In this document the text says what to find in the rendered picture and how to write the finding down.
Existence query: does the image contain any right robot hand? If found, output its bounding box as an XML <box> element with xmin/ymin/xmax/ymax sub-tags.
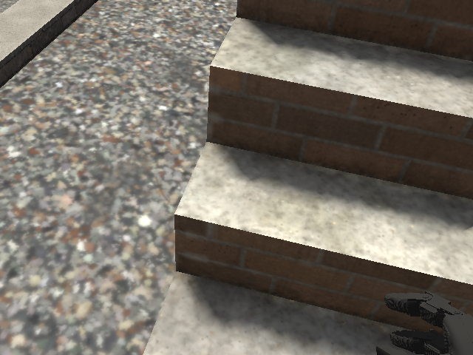
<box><xmin>376</xmin><ymin>291</ymin><xmax>473</xmax><ymax>355</ymax></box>

